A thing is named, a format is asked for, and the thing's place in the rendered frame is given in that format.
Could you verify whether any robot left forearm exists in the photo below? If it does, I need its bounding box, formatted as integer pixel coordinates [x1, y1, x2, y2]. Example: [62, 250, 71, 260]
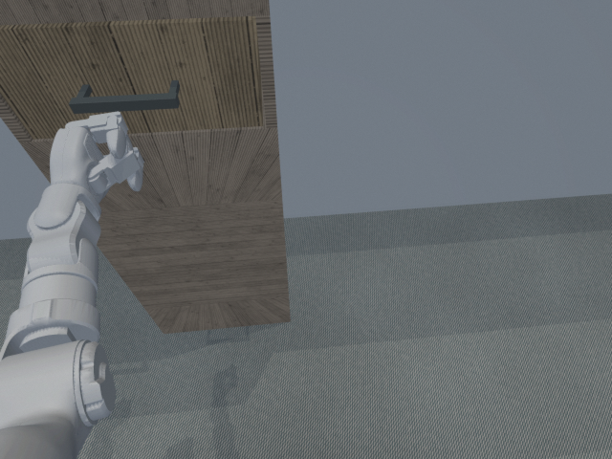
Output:
[0, 183, 101, 361]

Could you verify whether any handle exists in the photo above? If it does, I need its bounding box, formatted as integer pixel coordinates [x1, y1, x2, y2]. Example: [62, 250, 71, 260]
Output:
[69, 80, 180, 114]

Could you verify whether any cabinet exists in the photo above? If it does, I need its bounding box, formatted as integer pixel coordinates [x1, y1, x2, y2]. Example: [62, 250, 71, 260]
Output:
[0, 0, 291, 334]

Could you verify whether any drawer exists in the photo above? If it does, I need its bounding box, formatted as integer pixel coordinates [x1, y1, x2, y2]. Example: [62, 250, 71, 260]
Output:
[0, 16, 263, 140]

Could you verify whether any robot left hand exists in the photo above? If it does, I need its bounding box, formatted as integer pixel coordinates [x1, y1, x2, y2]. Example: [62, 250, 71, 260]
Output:
[50, 111, 144, 203]

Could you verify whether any left robot upper arm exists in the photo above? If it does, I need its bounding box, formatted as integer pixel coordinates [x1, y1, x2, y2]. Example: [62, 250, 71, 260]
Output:
[0, 339, 116, 459]

